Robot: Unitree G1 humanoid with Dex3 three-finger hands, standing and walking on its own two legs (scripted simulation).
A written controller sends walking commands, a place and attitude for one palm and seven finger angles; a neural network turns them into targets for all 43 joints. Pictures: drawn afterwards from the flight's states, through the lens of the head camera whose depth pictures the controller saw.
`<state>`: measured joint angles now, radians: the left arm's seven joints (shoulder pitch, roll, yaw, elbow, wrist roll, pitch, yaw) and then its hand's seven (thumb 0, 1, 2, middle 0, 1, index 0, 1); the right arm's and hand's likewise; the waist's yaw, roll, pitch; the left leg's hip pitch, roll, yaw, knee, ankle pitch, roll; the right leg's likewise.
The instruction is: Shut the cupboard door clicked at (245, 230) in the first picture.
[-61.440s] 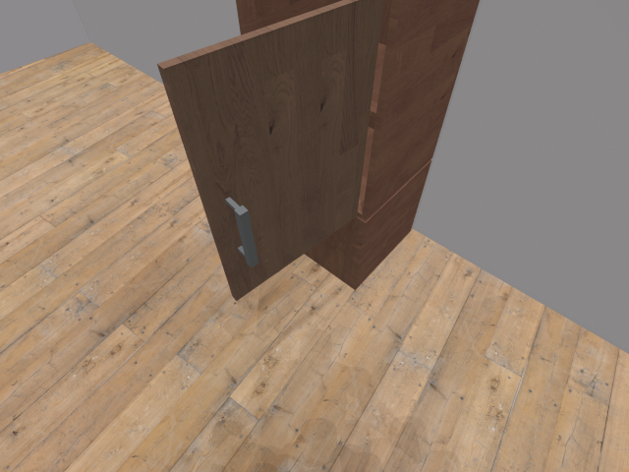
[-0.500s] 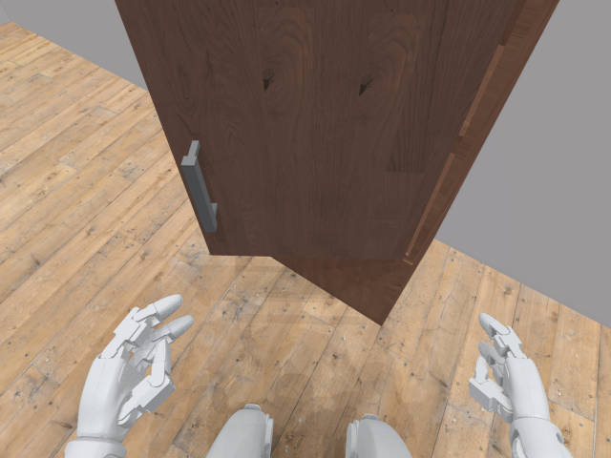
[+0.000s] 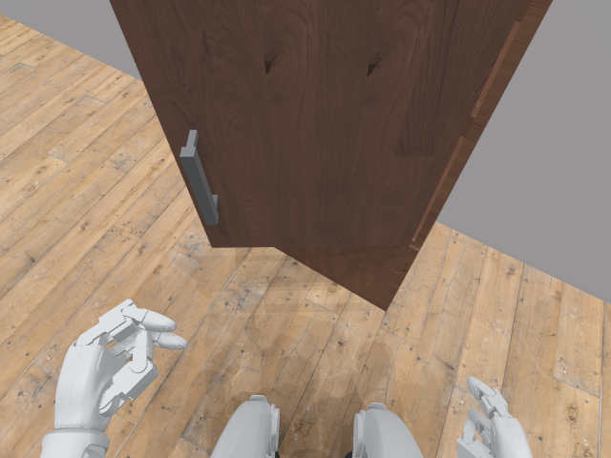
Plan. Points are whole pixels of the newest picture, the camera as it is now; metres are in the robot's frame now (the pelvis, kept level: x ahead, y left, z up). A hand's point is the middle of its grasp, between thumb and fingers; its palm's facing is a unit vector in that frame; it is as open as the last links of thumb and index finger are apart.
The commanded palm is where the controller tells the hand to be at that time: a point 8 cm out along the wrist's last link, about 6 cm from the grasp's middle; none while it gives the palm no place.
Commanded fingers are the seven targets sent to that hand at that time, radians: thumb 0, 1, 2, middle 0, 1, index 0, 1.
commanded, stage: raise the hand and make a fist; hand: left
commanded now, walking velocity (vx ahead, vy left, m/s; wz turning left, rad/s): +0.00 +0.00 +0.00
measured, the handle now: (203, 181) +0.50 +0.19 +0.02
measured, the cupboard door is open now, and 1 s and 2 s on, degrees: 34 34 34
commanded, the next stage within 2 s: bring the fist close to the handle in 1.02 s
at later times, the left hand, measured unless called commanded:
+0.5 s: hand (144, 356) +0.23 +0.20 +0.04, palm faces +0.05 -1.00 -0.04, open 3.1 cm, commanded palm +0.20 +0.25 +0.04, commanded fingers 0.00 0.90 0.90 -1.30 -1.50 -1.30 -1.50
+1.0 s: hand (159, 351) +0.24 +0.18 +0.04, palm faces +0.05 -1.00 -0.04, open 3.1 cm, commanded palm +0.21 +0.24 +0.04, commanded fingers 0.00 0.90 0.90 -1.30 -1.50 -1.30 -1.50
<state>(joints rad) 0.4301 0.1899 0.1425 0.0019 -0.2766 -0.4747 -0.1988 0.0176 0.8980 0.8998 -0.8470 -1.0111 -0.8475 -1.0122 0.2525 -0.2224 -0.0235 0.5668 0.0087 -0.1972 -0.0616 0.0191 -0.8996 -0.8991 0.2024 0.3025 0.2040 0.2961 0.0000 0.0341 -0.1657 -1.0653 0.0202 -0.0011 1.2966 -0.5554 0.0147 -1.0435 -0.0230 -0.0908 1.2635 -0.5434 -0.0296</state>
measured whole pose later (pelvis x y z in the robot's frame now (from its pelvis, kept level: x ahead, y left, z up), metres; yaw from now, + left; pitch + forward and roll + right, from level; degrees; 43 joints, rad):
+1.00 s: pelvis +0.01 +0.00 +0.00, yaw +0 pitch +19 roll -2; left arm 0.38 0.21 0.14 0.01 -0.27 -0.46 -0.20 0.02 0.90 0.90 -1.30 -1.50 -1.30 -1.50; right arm 0.22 -0.24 -0.01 0.49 0.01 -0.13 -0.05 0.02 -0.90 -0.90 0.20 0.30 0.20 0.30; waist 0.00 0.03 -0.18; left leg -1.08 0.02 -0.01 1.32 -0.58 0.01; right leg -1.05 -0.02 -0.10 1.28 -0.57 -0.03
